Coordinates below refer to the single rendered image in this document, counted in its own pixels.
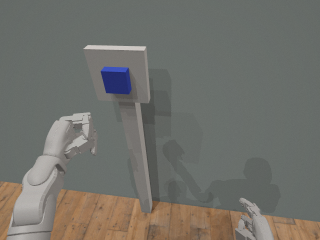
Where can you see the button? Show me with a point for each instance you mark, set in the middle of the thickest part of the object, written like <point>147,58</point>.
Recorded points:
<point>116,80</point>

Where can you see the left robot hand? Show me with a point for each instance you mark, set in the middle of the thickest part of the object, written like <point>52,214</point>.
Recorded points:
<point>64,143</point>

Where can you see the left robot forearm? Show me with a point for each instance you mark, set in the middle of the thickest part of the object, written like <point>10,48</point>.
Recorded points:
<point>34,210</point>

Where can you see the right robot hand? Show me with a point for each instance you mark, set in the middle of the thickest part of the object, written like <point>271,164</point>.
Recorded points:
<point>258,227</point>

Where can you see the panel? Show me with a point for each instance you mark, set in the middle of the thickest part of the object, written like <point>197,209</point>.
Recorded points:
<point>135,59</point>

